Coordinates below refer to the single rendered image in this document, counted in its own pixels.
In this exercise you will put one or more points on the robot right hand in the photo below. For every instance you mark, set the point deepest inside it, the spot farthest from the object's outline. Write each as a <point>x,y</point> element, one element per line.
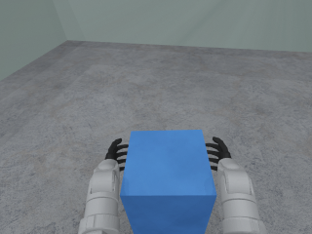
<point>221,153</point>

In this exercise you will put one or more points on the right robot forearm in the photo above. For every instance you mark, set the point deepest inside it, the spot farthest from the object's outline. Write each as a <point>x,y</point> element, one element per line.
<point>238,200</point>

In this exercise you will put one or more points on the robot left hand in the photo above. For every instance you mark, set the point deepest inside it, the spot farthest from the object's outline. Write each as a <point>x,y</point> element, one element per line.
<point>112,152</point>

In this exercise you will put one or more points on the left robot forearm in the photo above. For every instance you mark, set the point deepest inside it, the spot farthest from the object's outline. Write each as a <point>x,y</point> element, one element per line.
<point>101,211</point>

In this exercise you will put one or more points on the carton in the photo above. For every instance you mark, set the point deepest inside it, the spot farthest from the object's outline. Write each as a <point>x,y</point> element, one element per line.
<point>168,185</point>

